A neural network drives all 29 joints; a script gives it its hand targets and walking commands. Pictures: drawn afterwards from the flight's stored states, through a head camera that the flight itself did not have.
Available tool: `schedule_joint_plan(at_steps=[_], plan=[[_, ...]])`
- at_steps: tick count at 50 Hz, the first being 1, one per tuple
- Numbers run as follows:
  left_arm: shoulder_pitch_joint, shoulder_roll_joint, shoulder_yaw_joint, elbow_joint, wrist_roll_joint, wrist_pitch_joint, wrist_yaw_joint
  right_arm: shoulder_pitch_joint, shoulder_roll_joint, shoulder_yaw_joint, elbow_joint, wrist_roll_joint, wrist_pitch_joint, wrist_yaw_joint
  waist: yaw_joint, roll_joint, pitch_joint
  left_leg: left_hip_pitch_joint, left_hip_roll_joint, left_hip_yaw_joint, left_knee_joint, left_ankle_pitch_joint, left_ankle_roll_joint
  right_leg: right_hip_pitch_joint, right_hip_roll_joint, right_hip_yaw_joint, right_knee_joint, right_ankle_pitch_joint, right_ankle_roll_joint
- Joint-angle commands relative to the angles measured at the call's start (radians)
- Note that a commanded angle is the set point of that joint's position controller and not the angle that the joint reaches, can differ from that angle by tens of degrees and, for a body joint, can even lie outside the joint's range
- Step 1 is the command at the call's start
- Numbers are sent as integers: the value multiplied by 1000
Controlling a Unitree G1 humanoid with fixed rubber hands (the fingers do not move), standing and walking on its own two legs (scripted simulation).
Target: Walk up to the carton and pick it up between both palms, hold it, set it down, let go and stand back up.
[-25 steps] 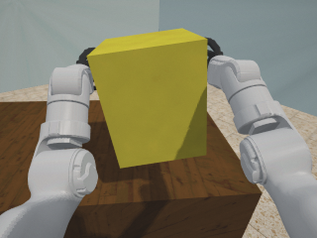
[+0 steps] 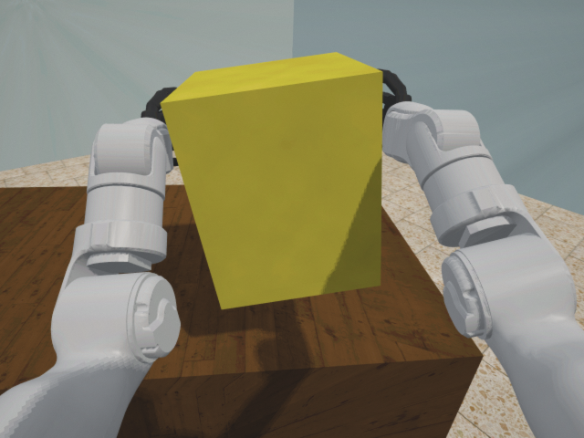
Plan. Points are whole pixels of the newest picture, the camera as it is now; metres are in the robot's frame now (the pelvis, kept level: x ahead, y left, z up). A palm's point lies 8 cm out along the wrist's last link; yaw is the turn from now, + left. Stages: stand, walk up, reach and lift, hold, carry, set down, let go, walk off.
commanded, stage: hold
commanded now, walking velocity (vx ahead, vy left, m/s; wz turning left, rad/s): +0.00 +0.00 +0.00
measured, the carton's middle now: (282, 172) +0.37 -0.01 +0.29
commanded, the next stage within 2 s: none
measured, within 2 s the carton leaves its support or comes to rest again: neither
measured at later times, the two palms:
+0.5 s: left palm (156, 140) +0.37 +0.15 +0.33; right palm (395, 124) +0.36 -0.14 +0.36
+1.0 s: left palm (156, 140) +0.37 +0.15 +0.33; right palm (395, 123) +0.36 -0.14 +0.36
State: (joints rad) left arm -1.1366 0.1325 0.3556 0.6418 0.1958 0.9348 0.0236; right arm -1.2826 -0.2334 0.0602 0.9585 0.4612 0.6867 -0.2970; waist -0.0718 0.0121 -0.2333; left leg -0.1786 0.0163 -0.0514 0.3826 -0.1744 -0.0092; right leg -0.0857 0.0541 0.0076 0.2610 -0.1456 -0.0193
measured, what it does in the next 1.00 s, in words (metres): stands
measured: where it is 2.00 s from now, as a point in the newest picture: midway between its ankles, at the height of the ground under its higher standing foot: outside the picture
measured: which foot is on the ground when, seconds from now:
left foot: down 0.00-1.00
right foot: down 0.00-1.00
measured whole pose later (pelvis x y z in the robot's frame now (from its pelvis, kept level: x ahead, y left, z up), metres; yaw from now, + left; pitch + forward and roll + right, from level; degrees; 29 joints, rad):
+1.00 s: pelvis +0.00 +0.00 +0.00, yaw +0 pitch -1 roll -2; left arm -1.14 0.13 0.36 0.66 0.19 0.93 0.03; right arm -1.29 -0.24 0.06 0.97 0.46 0.69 -0.30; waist -0.07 0.01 -0.24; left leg -0.19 0.01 -0.06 0.39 -0.17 -0.01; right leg -0.09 0.06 0.02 0.26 -0.14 -0.02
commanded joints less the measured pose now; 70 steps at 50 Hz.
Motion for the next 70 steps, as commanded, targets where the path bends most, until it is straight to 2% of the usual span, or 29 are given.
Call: schedule_joint_plan(at_steps=[1,68,69,70], plan=[[-803,-557,-254,-199,-170,-123,-131,-758,672,79,-325,176,-7,126,-6,35,-299,117,-34,-2,-22,196,-38,77,20,28,-9,179,59],[-808,-561,-250,-180,-172,-128,-129,-769,670,76,-322,179,-5,126,-7,35,-304,114,-33,-7,-18,194,-36,66,19,34,-13,173,54],[-813,-571,-227,-176,-164,-130,-136,-730,663,68,-273,169,-2,136,-12,37,-229,82,-30,-14,-36,188,-43,55,18,28,-14,163,44],[-818,-569,-225,-180,-164,-133,-143,-749,664,68,-294,174,-8,139,-7,36,-280,87,-35,-15,-30,182,-41,78,15,35,-15,163,44]])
